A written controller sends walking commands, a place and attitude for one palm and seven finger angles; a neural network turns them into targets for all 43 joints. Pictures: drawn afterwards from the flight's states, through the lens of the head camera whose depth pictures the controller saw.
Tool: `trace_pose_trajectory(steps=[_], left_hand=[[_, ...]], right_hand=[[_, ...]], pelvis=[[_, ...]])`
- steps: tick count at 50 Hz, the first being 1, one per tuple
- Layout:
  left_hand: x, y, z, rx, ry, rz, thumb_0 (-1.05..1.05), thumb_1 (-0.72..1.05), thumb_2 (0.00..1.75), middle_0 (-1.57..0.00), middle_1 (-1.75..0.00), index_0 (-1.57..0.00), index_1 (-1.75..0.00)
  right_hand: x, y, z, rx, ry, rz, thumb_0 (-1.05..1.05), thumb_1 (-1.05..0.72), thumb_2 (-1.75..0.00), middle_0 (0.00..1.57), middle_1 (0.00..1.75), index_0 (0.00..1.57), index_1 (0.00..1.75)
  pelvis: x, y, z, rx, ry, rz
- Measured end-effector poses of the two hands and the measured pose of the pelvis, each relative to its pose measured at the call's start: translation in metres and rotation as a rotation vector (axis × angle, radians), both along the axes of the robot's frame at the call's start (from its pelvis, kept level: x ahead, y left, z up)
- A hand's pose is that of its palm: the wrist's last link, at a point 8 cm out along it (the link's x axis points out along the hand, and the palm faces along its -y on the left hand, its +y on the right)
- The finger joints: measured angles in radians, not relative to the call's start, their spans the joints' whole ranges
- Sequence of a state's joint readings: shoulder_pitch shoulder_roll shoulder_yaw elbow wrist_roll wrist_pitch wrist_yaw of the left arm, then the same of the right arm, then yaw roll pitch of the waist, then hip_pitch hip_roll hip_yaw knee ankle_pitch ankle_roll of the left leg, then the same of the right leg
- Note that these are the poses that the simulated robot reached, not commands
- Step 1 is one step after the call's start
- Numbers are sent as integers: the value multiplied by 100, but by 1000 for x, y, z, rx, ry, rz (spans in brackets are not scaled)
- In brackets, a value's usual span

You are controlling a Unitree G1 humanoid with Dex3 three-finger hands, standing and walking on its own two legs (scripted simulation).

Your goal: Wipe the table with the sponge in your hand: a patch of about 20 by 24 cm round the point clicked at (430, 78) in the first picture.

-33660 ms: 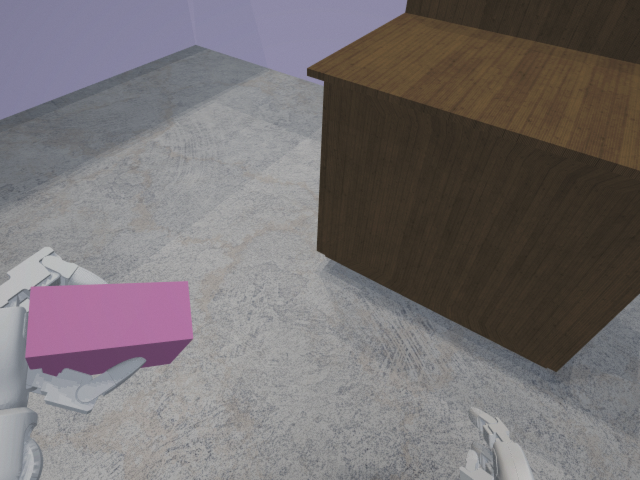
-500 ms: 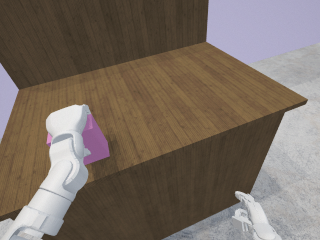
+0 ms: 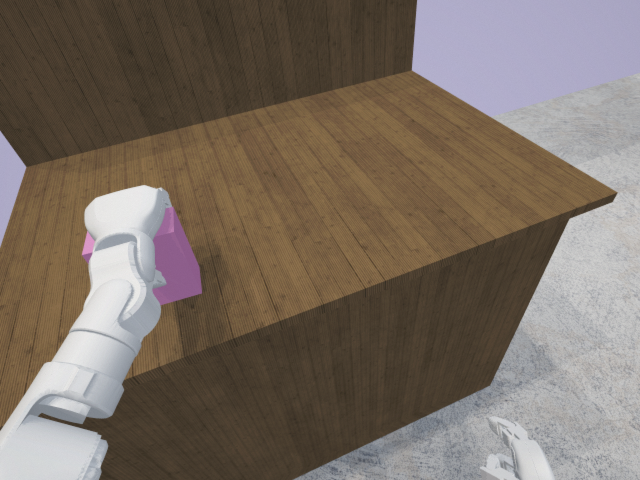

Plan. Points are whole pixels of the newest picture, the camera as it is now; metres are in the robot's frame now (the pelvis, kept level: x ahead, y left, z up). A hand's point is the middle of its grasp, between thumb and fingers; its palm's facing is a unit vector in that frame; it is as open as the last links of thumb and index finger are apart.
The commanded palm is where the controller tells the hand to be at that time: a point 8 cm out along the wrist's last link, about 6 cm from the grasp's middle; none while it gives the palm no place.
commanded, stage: wipe forward along the middle lane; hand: left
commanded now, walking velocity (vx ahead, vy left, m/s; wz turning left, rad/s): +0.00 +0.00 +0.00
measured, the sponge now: (153, 271) +0.35 +0.28 +0.09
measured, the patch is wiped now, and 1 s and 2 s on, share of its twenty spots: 0.95 0.95 0.95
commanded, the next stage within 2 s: slide back across to the first lane in 0.72 s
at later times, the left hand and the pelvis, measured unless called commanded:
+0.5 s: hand (142, 224) +0.39 +0.30 +0.14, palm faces -0.05 +0.00 -1.00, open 9.7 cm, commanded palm +0.38 +0.31 +0.17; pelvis -0.01 +0.00 +0.00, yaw +0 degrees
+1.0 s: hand (139, 210) +0.43 +0.32 +0.14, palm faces -0.03 +0.00 -1.00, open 9.7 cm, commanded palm +0.40 +0.34 +0.18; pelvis +0.01 +0.02 +0.00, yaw -1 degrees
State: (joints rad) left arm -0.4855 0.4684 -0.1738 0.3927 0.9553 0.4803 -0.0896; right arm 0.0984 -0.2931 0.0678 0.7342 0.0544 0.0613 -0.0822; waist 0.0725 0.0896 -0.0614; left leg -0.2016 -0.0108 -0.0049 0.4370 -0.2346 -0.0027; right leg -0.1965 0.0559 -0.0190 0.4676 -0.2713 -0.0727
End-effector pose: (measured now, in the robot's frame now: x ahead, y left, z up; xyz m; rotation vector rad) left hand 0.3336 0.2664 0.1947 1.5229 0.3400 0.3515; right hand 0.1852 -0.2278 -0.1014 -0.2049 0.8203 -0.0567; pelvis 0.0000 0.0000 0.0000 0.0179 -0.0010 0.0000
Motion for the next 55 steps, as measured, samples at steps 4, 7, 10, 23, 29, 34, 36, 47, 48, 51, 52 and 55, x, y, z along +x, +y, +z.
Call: trace_pose_trajectory(steps=[4, 7, 10, 23, 29, 34, 36, 47, 48, 51, 52, 55], left_hand=[[5, 2, -1, 4, 12, -4, -1, -50, 108, -78, -135, -80, -134], [9, 3, -2, 8, 19, -8, -1, -50, 109, -78, -135, -81, -134], [14, 6, -1, 12, 26, -13, -1, -51, 109, -79, -135, -81, -134], [37, 21, 1, 13, 51, -13, 1, -51, 109, -79, -135, -81, -135], [52, 26, 1, 31, 78, -19, 1, -52, 110, -79, -134, -81, -135], [63, 30, 1, 37, 87, -29, 1, -52, 110, -79, -134, -81, -135], [67, 32, 1, 37, 85, -31, 1, -52, 110, -79, -134, -81, -135], [77, 42, -1, 29, 61, -38, 1, -52, 110, -80, -134, -82, -135], [77, 43, -1, 25, 56, -40, 1, -52, 110, -80, -134, -82, -135], [75, 47, -1, 9, 35, -40, 1, -52, 110, -79, -134, -81, -135], [74, 49, 0, 6, 29, -39, 1, -52, 110, -79, -134, -81, -135], [71, 55, 2, 9, 10, -32, 1, -52, 110, -79, -135, -81, -135]], right_hand=[[-9, -4, -3, -8, 18, -17, 1, -90, -90, 20, 30, 20, 30], [-16, -7, -4, -15, 31, -30, 1, -90, -90, 20, 30, 20, 30], [-23, -10, -6, -23, 44, -42, 1, -90, -90, 20, 30, 20, 30], [-59, -22, -13, -52, 119, -96, 1, -90, -90, 20, 30, 20, 30], [-77, -25, -17, -60, 170, -126, 1, -90, -90, 20, 30, 20, 30], [-88, -25, -21, -62, 211, -144, 1, -90, -90, 20, 30, 20, 30], [-91, -24, -22, -61, 223, -150, 1, -90, -90, 20, 30, 20, 30], [-88, -15, -20, -48, 235, -163, 1, -90, -90, 20, 30, 20, 30], [-86, -14, -20, -46, 230, -162, 1, -90, -90, 20, 30, 20, 30], [-77, -9, -18, -40, 211, -158, 1, -90, -90, 20, 30, 20, 30], [-73, -8, -17, -38, 203, -156, 1, -90, -90, 20, 30, 20, 30], [-60, -2, -13, -34, 176, -144, 1, -90, -90, 20, 30, 20, 30]], pelvis=[[-1, 0, 0, -1, 6, 0], [-3, 1, 0, -1, 10, 1], [-4, 1, 0, -2, 14, 3], [-9, 1, 0, -7, 39, 5], [-7, 4, 0, -11, 61, 2], [-3, 8, 1, -13, 77, 0], [-2, 10, 1, -14, 83, -1], [8, 20, 2, -18, 95, -13], [8, 21, 2, -18, 93, -16], [11, 24, 3, -18, 84, -21], [12, 25, 3, -18, 82, -21], [15, 28, 3, -18, 75, -26]])
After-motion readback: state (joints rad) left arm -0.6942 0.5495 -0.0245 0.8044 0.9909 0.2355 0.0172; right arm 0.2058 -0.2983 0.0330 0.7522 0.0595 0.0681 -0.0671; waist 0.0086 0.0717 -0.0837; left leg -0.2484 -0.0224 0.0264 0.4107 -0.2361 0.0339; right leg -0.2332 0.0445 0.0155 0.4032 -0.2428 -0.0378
